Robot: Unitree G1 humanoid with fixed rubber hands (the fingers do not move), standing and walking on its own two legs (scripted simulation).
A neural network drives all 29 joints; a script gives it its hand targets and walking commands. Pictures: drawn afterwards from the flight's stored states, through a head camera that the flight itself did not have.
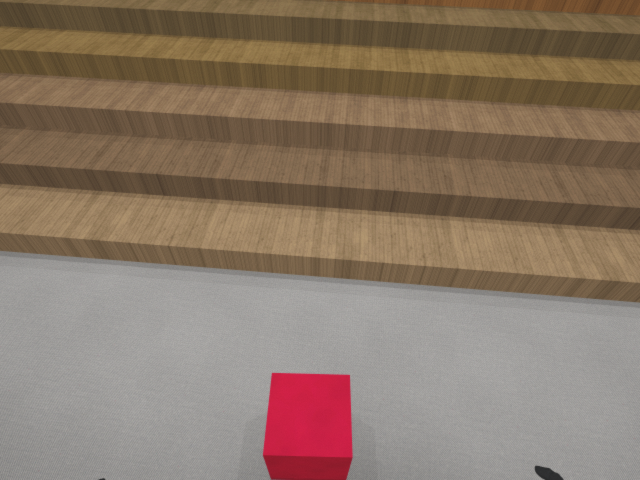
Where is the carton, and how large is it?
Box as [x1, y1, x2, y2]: [263, 373, 352, 479]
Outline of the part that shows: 272,373 263,449 263,456 270,477 274,479 345,479 352,457 349,375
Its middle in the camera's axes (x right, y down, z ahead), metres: -0.03 +0.51 +1.06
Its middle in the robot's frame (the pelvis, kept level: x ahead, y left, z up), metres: +0.40 +0.02 -0.66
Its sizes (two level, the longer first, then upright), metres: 0.210 0.200 0.250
